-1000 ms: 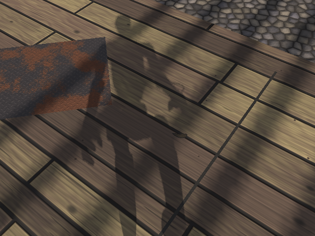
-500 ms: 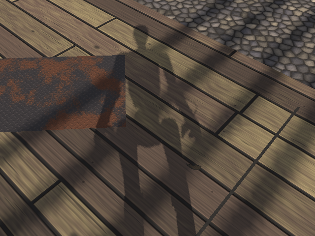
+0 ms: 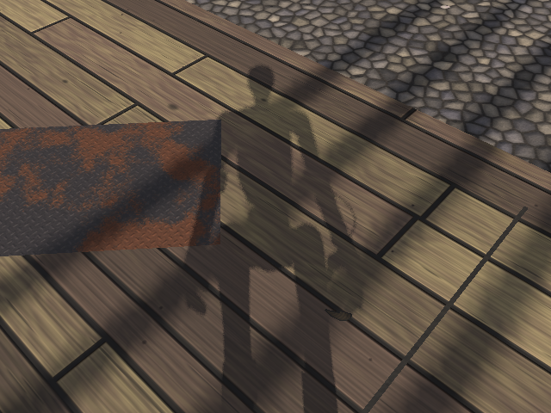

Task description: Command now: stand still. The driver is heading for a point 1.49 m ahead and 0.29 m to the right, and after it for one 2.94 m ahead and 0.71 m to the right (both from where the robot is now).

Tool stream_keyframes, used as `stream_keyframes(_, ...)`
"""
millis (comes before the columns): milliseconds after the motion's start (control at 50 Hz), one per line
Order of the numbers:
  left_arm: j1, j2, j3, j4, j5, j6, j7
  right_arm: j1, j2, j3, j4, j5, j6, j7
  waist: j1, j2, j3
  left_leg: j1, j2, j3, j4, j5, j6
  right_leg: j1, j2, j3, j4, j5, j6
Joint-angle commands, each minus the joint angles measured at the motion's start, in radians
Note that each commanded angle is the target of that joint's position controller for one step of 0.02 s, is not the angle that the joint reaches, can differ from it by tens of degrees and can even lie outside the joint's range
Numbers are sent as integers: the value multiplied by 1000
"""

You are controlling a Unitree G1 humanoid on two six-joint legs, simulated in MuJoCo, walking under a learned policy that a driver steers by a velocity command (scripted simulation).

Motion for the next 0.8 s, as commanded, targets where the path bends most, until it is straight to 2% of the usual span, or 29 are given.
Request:
stream_keyframes(20,50,86,10,-2,0,-5,4,30,-76,-8,-2,0,-6,-5,3,0,27,32,126,-125,-45,66,11,-69,-126,115,-78,95,-29)
stream_keyframes(300,89,59,-6,51,0,-5,9,54,-46,5,58,1,-2,-12,3,-7,45,32,131,-118,-32,72,6,-70,-118,113,-78,108,-31)
stream_keyframes(660,132,37,-14,74,0,-9,12,82,-20,14,87,1,-1,-16,6,-2,55,24,133,-109,-18,72,-1,-67,-115,115,-79,126,-35)
stream_keyframes(680,143,34,-15,77,2,-8,11,88,-15,16,89,0,0,-16,9,-4,36,30,124,-103,-19,12,0,-60,-109,116,-93,42,-38)
stream_keyframes(700,151,48,-9,78,3,-6,10,84,-20,13,85,-2,2,-15,13,-15,46,11,104,-89,2,-69,3,-67,-101,125,-106,-72,-46)
stream_keyframes(720,163,75,3,77,3,-2,9,76,-27,9,75,-4,4,-13,21,-43,60,-30,70,-59,55,-180,12,-74,-103,150,-118,-233,-67)
stream_keyframes(740,182,98,15,75,3,5,8,60,-28,5,61,-11,5,-8,35,-88,88,-109,34,-22,132,-290,17,-76,-132,213,-150,-403,-101)
stream_keyframes(760,218,113,24,78,2,9,6,28,-23,4,39,-21,4,0,55,-120,133,-210,10,14,221,-334,18,-70,-193,301,-205,-542,-142)
stream_keyframes(780,239,124,33,81,3,10,6,0,-7,7,15,-33,-1,7,67,-140,182,-282,23,53,305,-321,17,-73,-268,381,-249,-605,-186)
stream_keyframes(800,251,121,37,82,7,6,5,-31,-8,6,-9,-38,-9,14,75,-132,217,-343,62,57,385,-301,17,-77,-321,434,-278,-589,-219)
Next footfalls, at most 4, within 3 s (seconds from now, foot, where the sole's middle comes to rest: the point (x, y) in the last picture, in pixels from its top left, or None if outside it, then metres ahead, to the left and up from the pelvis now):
1.02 left None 0.19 0.12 -0.78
1.52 right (303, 410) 0.54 -0.04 -0.78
2.08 left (235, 300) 0.85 0.14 -0.78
2.62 right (309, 232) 1.10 -0.08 -0.78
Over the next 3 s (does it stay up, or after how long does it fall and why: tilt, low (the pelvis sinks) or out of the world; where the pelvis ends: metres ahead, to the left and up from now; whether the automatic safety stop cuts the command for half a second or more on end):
stays up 1.16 -0.07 0.00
